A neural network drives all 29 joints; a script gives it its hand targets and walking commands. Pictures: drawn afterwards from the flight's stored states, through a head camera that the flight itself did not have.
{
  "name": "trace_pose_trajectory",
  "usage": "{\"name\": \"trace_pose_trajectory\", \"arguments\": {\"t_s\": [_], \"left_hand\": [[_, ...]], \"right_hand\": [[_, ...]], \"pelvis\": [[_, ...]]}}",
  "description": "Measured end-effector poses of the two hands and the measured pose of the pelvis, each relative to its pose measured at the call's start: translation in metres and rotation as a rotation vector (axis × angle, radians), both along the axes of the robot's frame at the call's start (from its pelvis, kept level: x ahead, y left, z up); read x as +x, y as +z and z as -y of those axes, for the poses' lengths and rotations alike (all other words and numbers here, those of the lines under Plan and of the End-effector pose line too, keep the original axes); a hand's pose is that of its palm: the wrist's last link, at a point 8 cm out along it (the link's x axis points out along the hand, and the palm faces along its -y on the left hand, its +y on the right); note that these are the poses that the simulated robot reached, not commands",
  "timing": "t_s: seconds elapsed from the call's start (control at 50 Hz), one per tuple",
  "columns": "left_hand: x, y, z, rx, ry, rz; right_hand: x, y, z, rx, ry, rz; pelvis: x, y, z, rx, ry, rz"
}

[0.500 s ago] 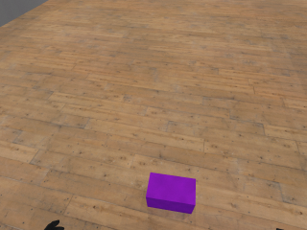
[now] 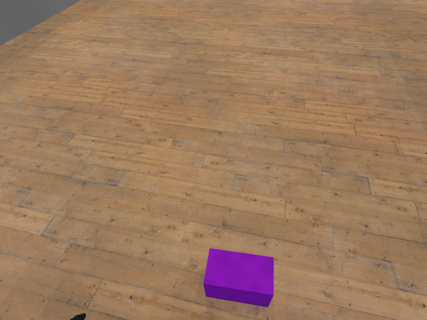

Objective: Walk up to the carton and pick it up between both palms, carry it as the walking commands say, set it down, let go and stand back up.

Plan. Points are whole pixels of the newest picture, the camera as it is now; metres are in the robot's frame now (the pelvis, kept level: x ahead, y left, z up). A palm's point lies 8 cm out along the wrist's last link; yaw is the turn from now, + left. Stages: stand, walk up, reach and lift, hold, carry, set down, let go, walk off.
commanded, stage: walk up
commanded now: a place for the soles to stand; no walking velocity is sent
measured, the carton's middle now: (238, 277) +0.44 -0.04 -0.69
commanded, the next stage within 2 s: reach and lift in 0.54 s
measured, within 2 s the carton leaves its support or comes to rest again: neither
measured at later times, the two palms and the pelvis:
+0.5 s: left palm out of the picture +0.10 +0.32 -0.10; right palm out of the picture +0.09 -0.31 -0.11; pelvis +0.00 +0.00 +0.00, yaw +0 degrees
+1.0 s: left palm (102, 312) +0.18 +0.27 -0.13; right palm (377, 315) +0.19 -0.29 -0.13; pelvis -0.04 +0.00 -0.04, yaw -7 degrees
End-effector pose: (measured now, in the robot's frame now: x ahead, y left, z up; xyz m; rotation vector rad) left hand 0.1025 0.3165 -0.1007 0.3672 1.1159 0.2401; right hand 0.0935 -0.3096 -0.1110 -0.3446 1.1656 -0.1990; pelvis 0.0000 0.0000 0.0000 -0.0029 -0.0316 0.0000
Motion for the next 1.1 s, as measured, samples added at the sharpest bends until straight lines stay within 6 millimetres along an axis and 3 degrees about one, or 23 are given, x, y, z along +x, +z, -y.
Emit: {"name": "trace_pose_trajectory", "arguments": {"t_s": [0.56, 0.72, 0.94, 1.1], "left_hand": [[-0.006, 0.001, -0.003, 0.002, 0.016, -0.013], [0.054, 0.008, 0.019, -0.032, -0.033, 0.097], [0.068, -0.019, 0.041, -0.105, 0.0, 0.109], [0.113, -0.036, 0.058, -0.132, -0.046, 0.151]], "right_hand": [[0.001, -0.001, -0.004, 0.008, -0.003, 0.002], [0.057, 0.009, -0.015, 0.041, 0.029, 0.143], [0.085, -0.012, -0.02, 0.058, 0.002, 0.174], [0.111, -0.029, -0.028, 0.091, -0.043, 0.225]], "pelvis": [[0.0, -0.001, -0.002, 0.002, -0.007, -0.006], [-0.025, -0.015, -0.001, 0.006, -0.113, -0.055], [-0.039, -0.037, -0.001, 0.021, -0.131, -0.128], [-0.056, -0.054, -0.004, 0.018, -0.127, -0.195]]}}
